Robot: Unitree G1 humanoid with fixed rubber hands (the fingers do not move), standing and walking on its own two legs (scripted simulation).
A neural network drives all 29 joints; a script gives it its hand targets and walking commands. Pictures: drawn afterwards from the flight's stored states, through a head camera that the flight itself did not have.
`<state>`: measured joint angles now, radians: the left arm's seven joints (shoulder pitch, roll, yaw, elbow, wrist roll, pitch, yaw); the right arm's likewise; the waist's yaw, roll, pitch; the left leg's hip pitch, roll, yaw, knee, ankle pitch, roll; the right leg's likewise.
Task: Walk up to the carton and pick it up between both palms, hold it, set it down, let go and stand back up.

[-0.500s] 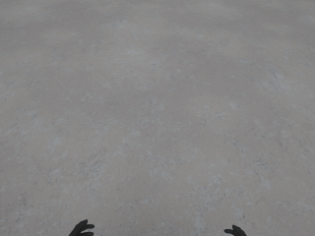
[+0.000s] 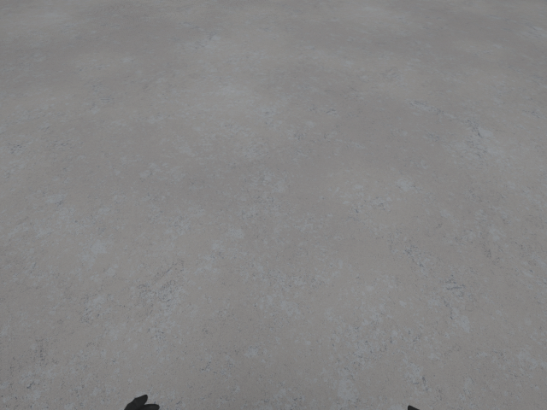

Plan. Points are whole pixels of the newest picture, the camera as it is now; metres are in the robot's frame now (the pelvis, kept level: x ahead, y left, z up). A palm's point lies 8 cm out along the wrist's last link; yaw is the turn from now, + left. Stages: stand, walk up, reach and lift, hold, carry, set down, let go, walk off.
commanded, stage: stand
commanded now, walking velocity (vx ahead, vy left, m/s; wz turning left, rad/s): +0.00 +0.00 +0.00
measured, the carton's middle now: out of the picture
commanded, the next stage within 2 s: none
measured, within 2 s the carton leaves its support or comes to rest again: neither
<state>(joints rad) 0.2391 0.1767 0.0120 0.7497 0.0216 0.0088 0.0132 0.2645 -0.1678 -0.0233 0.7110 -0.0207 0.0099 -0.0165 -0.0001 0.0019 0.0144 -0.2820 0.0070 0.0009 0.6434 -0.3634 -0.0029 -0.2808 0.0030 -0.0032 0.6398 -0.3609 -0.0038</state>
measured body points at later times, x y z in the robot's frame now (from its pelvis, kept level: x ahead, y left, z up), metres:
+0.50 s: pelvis +0.01 +0.00 +0.01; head +0.02 +0.00 +0.46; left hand +0.08 +0.24 -0.13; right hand +0.08 -0.24 -0.13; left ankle -0.01 +0.12 -0.72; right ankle -0.01 -0.12 -0.72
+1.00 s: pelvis +0.00 +0.00 +0.01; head +0.02 +0.00 +0.46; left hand +0.02 +0.22 -0.14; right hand +0.02 -0.22 -0.15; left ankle -0.01 +0.12 -0.72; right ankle -0.01 -0.12 -0.72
